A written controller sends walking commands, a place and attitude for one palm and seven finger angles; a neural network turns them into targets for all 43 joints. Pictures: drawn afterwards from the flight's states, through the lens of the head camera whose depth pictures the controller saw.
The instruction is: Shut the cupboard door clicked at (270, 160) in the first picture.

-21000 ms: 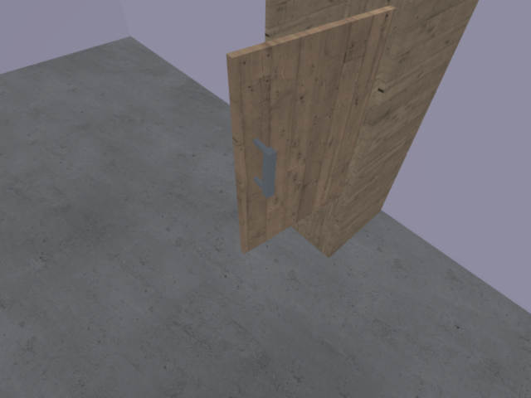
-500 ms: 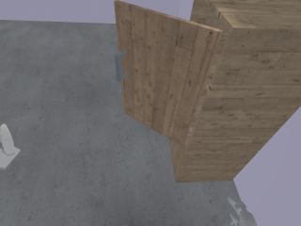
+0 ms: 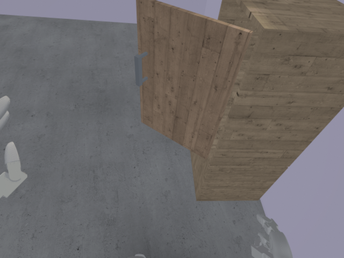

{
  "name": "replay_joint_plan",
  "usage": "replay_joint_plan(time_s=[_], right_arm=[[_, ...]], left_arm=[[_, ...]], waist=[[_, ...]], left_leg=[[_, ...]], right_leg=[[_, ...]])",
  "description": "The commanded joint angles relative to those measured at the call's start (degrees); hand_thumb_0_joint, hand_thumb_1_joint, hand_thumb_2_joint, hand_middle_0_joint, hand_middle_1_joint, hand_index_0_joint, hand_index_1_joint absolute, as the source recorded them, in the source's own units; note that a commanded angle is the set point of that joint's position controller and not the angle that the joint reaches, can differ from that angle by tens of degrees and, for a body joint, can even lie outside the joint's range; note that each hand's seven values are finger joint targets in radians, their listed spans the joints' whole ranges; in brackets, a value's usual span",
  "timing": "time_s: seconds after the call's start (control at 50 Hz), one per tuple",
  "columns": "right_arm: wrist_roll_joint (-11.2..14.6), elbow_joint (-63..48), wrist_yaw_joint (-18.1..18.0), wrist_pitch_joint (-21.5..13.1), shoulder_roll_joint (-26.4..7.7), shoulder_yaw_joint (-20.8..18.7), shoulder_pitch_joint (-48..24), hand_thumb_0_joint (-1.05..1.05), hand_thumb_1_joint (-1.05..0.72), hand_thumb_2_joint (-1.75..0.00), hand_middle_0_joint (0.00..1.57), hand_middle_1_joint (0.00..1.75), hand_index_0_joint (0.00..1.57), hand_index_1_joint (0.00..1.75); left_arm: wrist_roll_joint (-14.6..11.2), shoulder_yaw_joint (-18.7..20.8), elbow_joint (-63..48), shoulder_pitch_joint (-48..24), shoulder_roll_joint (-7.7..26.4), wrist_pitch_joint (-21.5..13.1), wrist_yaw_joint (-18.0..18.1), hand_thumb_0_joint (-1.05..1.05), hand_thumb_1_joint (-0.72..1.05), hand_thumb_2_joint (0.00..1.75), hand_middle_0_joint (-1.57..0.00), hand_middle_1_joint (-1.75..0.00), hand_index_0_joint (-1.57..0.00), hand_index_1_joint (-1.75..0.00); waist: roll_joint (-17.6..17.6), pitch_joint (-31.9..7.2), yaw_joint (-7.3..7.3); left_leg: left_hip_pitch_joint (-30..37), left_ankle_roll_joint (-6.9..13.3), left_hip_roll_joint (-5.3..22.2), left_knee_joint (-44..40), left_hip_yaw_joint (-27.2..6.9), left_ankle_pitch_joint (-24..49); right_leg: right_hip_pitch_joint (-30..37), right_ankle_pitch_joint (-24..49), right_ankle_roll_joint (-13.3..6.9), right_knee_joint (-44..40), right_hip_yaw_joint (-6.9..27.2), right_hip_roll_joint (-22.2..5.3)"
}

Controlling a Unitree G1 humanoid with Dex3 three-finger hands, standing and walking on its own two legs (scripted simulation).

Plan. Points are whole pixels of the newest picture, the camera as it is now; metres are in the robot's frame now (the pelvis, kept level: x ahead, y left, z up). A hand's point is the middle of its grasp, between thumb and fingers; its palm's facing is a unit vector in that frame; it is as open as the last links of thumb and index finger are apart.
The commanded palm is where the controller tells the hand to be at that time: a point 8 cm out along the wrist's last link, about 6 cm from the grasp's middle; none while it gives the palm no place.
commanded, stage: step back with the hand held close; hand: left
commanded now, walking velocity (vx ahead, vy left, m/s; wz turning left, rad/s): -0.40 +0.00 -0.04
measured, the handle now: (141, 69) +0.78 +0.15 +0.02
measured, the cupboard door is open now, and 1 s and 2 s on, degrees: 53 53 53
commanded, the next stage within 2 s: stop stepping back and stand still in 0.28 s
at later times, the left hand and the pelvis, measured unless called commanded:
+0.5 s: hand out of the picture +0.12 +0.28 +0.19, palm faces +0.39 -0.86 -0.33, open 7.4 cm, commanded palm +0.06 +0.33 +0.19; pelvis -0.09 +0.04 -0.01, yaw -2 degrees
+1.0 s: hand out of the picture +0.05 +0.35 +0.19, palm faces +0.34 -0.88 -0.33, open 7.5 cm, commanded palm -0.01 +0.40 +0.19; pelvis -0.18 +0.11 +0.02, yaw -6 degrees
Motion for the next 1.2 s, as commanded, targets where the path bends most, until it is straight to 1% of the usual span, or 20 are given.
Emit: replay_joint_plan(time_s=[0.0,0.1,0.24,0.34,0.38,0.46,0.54,0.58,0.6,0.62,0.64,0.68,0.74,0.8,0.82,0.86,1.04,1.08,1.12,1.18], right_arm=[[0.3,-7.9,-0.9,-1.5,-7.0,-2.6,-3.1,0.0,-0.9,-0.9,0.2,0.3,0.2,0.3],[0.0,-9.0,-1.9,-3.9,-9.9,-3.2,-5.5,0.0,-0.9,-0.9,0.2,0.3,0.2,0.3],[-0.3,-5.5,0.5,-5.8,-6.8,-2.7,-4.5,0.0,-0.9,-0.9,0.2,0.3,0.2,0.3],[-1.3,-2.9,-0.1,-4.5,-5.8,-2.0,-2.5,0.0,-0.9,-0.9,0.2,0.3,0.2,0.3],[0.2,-3.3,-1.0,-5.8,-6.8,-3.3,-3.7,0.0,-0.9,-0.9,0.2,0.3,0.2,0.3],[0.7,-5.9,-1.3,-3.2,-7.2,-2.0,-3.6,0.0,-0.9,-0.9,0.2,0.3,0.2,0.3],[0.4,-8.5,-1.2,-3.8,-7.5,-1.8,-3.3,0.0,-0.9,-0.9,0.2,0.3,0.2,0.3],[0.1,-9.3,0.0,-4.8,-6.1,-3.2,-2.6,0.0,-0.9,-0.9,0.2,0.3,0.2,0.3],[0.7,-8.8,0.8,-5.1,-5.2,-3.3,-1.2,0.0,-0.9,-0.9,0.2,0.3,0.2,0.3],[2.6,-7.4,1.3,-4.9,-5.5,-3.8,0.3,0.0,-0.9,-0.9,0.2,0.3,0.2,0.3],[2.2,-5.7,0.9,-4.1,-7.6,-4.7,-1.4,0.0,-0.9,-0.9,0.2,0.3,0.2,0.3],[0.2,-6.0,0.9,-3.6,-5.6,-1.0,-0.9,0.0,-0.9,-0.9,0.2,0.3,0.2,0.3],[0.4,-2.2,-1.1,-5.3,-8.5,-2.0,0.2,0.0,-0.9,-0.9,0.2,0.3,0.2,0.3],[1.1,-4.3,-2.0,-7.1,-9.3,-1.5,-0.1,0.0,-0.9,-0.9,0.2,0.3,0.2,0.3],[0.5,-4.3,-1.4,-7.6,-7.8,-1.0,-1.0,0.0,-0.9,-0.9,0.2,0.3,0.2,0.3],[0.1,-4.8,0.2,-7.7,-7.4,-1.5,-2.8,0.0,-0.9,-0.9,0.2,0.3,0.2,0.3],[-0.9,-7.3,-0.8,-1.5,-5.2,-0.4,-2.9,0.0,-0.9,-0.9,0.2,0.3,0.2,0.3],[-0.7,-6.6,-0.8,-0.6,-4.9,-0.6,-1.4,0.0,-0.9,-0.9,0.2,0.3,0.2,0.3],[-0.4,-6.6,-0.3,0.7,-5.3,-1.1,-0.9,0.0,-0.9,-0.9,0.2,0.3,0.2,0.3],[1.2,-5.7,0.9,-1.7,-7.4,-2.3,-1.0,0.0,-0.9,-0.9,0.2,0.3,0.2,0.3]], left_arm=[[-0.7,9.1,-7.8,-2.4,11.9,-2.6,2.8,0.0,0.9,0.9,-0.2,-0.3,-0.2,-0.3],[-0.1,10.2,-8.7,-5.8,10.9,-3.1,1.2,0.0,0.9,0.9,-0.2,-0.3,-0.2,-0.3],[-3.3,5.1,-12.6,-2.9,8.2,-1.1,1.1,0.0,0.9,0.9,-0.2,-0.3,-0.2,-0.3],[-1.7,7.2,-12.6,-15.2,13.3,-3.0,2.2,0.0,0.9,0.9,-0.2,-0.3,-0.2,-0.3],[-1.1,5.5,-11.9,-17.3,13.3,-2.0,1.7,0.0,0.9,0.9,-0.2,-0.3,-0.2,-0.3],[-2.3,7.1,-8.2,-8.5,11.7,2.4,0.5,0.0,0.9,0.9,-0.2,-0.3,-0.2,-0.3],[-3.7,10.3,-12.3,-4.3,12.8,3.3,0.2,0.0,0.9,0.9,-0.2,-0.3,-0.2,-0.3],[-4.4,13.3,-16.0,-2.1,16.3,2.9,-0.5,0.0,0.9,0.9,-0.2,-0.3,-0.2,-0.3],[-4.1,13.8,-16.9,1.6,16.7,2.3,-0.4,0.0,0.9,0.9,-0.2,-0.3,-0.2,-0.3],[-3.8,13.1,-18.2,4.6,15.7,1.7,-0.2,0.0,0.9,0.9,-0.2,-0.3,-0.2,-0.3],[-3.7,12.4,-18.4,1.9,14.6,2.6,0.3,0.0,0.9,0.9,-0.2,-0.3,-0.2,-0.3],[-2.3,10.9,-19.7,-9.4,12.9,2.5,1.0,0.0,0.9,0.9,-0.2,-0.3,-0.2,-0.3],[0.3,2.2,-3.7,-21.6,7.2,3.2,3.1,0.0,0.9,0.9,-0.2,-0.3,-0.2,-0.3],[0.8,1.1,-2.4,-22.6,6.9,2.9,3.0,0.0,0.9,0.9,-0.2,-0.3,-0.2,-0.3],[0.9,3.2,-6.0,-23.1,9.6,2.7,2.5,0.0,0.9,0.9,-0.2,-0.3,-0.2,-0.3],[0.8,3.1,-10.5,-16.0,8.5,2.6,1.6,0.0,0.9,0.9,-0.2,-0.3,-0.2,-0.3],[-1.6,7.8,-9.6,-0.6,11.7,7.0,2.4,0.0,0.9,0.9,-0.2,-0.3,-0.2,-0.3],[-1.6,8.3,-6.7,0.5,12.2,8.3,2.2,0.0,0.9,0.9,-0.2,-0.3,-0.2,-0.3],[-1.6,9.7,-6.2,-3.6,13.9,8.3,2.4,0.0,0.9,0.9,-0.2,-0.3,-0.2,-0.3],[-1.3,4.5,-5.3,-10.1,8.4,5.7,3.0,0.0,0.9,0.9,-0.2,-0.3,-0.2,-0.3]], waist=[[-0.1,-3.2,-0.67],[17.6,-4.7,1.25],[14.5,-11.3,1.72],[0.8,-8.2,-0.09],[-6.3,-7.3,0.0],[6.6,-0.8,-0.55],[19.6,-3.1,2.21],[22.8,-8.6,4.08],[13.0,-10.7,4.83],[-11.8,-7.1,3.69],[-19.6,-0.9,2.12],[-5.5,1.2,-0.7],[4.8,4.2,-1.61],[22.6,6.1,-1.27],[20.5,5.3,-0.87],[7.5,3.0,0.74],[15.2,-3.4,0.88],[9.2,-5.3,0.22],[-7.1,-2.5,0.11],[-9.4,-1.3,-0.03]], left_leg=[[12.1,-0.7,2.6,-3.9,-5.3,-5.4],[-14.8,6.0,19.8,-34.9,-24.3,-34.7],[14.2,-1.6,15.7,-28.3,-8.0,-10.5],[28.5,-6.3,7.3,-3.4,1.6,3.4],[32.2,-5.5,2.4,4.4,2.0,-0.9],[24.0,-4.3,3.1,-5.8,-2.3,-7.9],[6.3,-13.0,7.7,-35.5,-11.5,-34.1],[2.2,-17.4,3.5,-34.5,-2.5,-25.2],[7.4,-16.5,-2.6,-14.5,8.4,-16.9],[18.1,-9.9,-4.2,25.4,4.4,-9.6],[12.5,-5.1,-0.6,47.3,-10.3,-9.9],[5.6,-2.1,6.6,26.6,-7.6,-11.3],[15.1,-1.2,1.4,-2.4,2.3,-8.6],[9.8,5.6,16.9,-28.3,-30.0,-34.4],[6.8,3.5,19.0,-32.6,-36.4,-38.8],[6.7,1.4,17.6,-30.9,-28.9,-33.0],[6.2,-3.3,10.9,-27.8,-6.1,-22.2],[3.6,-3.4,7.5,-16.1,-2.4,-15.9],[-7.1,-2.5,3.0,10.5,1.2,-9.8],[-7.9,-2.7,5.3,18.9,-3.7,-9.4]], right_leg=[[-10.1,-6.2,-4.4,-14.3,7.9,-9.7],[18.5,-6.1,0.3,18.0,-2.1,4.7],[7.9,-17.0,-2.2,-3.1,-5.6,0.8],[-11.9,-6.7,-8.4,-22.0,10.4,-14.2],[-19.1,-14.7,-7.9,-20.6,5.2,-13.8],[-16.9,-22.8,-5.1,-13.1,-4.1,-5.7],[6.1,-26.8,-3.2,6.0,-12.5,8.2],[19.1,-26.1,-3.8,4.7,-15.1,10.0],[15.0,-26.1,-7.1,-6.3,-12.2,3.5],[-10.5,-27.9,-11.4,-16.8,7.8,-13.3],[-27.1,-31.3,-17.8,-21.8,24.5,-26.3],[-15.2,-27.0,-11.9,-17.1,13.2,-19.8],[-9.3,-22.1,-5.7,-4.8,1.5,-11.8],[-12.3,-17.4,-0.3,23.5,-5.8,-0.9],[-13.0,-15.2,-0.8,32.1,-1.5,-1.7],[-9.8,-9.9,-1.6,33.1,-1.4,-2.3],[17.5,-14.4,-3.9,-5.5,-13.2,3.4],[23.2,-11.0,-6.4,-12.7,-7.7,-1.7],[18.6,-20.7,-14.8,-22.8,19.4,-21.2],[14.0,-8.5,-15.9,-17.5,16.4,-22.6]])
